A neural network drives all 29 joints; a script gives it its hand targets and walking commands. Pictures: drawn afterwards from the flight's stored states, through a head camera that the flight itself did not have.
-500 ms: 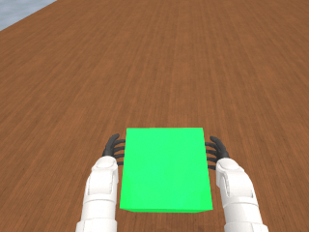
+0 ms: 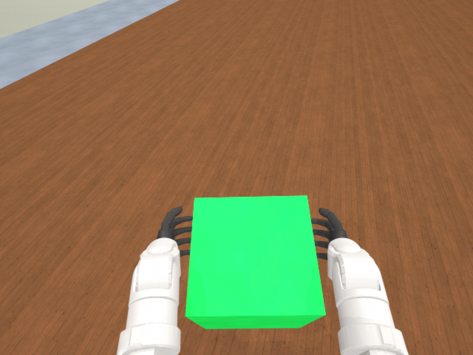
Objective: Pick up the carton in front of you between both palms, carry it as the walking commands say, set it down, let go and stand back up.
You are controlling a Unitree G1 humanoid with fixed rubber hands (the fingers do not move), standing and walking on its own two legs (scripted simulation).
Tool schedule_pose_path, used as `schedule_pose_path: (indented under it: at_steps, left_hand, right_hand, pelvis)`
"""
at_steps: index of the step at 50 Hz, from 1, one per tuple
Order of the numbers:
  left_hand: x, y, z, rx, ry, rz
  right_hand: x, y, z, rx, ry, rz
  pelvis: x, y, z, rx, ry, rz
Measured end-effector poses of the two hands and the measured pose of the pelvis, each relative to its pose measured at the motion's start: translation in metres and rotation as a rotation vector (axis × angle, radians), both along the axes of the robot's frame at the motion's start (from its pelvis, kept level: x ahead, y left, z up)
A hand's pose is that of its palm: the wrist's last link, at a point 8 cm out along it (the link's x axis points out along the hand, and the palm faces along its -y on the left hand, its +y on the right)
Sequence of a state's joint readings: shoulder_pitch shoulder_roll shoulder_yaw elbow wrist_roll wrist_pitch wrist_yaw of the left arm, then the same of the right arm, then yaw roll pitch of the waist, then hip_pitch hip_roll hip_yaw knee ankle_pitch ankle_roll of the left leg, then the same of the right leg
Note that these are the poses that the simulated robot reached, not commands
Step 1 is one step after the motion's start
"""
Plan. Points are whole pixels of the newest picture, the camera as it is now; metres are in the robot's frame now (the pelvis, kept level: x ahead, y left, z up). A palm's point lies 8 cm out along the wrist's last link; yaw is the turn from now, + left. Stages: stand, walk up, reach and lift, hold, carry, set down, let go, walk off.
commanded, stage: set down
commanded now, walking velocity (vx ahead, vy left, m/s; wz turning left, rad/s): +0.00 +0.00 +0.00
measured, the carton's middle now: (251, 268) +0.31 +0.00 -0.06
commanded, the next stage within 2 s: none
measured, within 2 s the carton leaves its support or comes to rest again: neither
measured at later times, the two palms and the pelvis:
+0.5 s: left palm (190, 258) +0.34 +0.13 -0.07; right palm (327, 262) +0.33 -0.16 -0.08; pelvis -0.01 +0.00 -0.03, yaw +0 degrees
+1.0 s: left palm (208, 281) +0.38 +0.11 -0.23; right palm (318, 279) +0.38 -0.18 -0.24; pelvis -0.05 +0.00 -0.17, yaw +0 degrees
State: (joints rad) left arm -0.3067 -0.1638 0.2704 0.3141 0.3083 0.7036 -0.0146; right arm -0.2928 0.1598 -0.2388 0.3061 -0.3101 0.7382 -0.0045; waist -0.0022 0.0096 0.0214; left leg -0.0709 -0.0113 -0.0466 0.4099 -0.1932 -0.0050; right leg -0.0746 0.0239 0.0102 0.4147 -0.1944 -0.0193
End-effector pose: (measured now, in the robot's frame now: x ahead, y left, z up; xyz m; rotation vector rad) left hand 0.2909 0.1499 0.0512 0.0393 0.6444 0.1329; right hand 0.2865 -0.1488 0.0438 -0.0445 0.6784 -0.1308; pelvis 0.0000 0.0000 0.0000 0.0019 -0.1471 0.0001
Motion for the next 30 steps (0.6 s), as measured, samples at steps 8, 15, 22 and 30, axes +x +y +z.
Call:
schedule_pose_path:
  at_steps: [8, 15, 22, 30]
  left_hand:
    - [0.011, -0.005, -0.002, -0.006, 0.008, 0.016]
    - [0.034, -0.008, -0.023, 0.0, 0.031, 0.047]
    - [0.05, -0.016, -0.082, 0.026, 0.05, 0.023]
    - [0.052, -0.023, -0.171, 0.002, 0.036, 0.069]
  right_hand:
    - [0.012, -0.004, -0.003, 0.008, 0.01, -0.007]
    - [0.033, -0.003, -0.027, 0.009, 0.036, -0.036]
    - [0.047, -0.011, -0.087, -0.019, 0.056, -0.022]
    - [0.051, -0.017, -0.176, -0.004, 0.043, -0.027]
  pelvis:
    - [0.004, -0.007, -0.001, 0.0, 0.011, 0.003]
    - [0.002, -0.005, -0.008, -0.003, 0.073, 0.003]
    - [-0.007, 0.001, -0.02, 0.001, 0.253, -0.004]
    - [-0.021, 0.007, -0.052, 0.012, 0.52, -0.01]
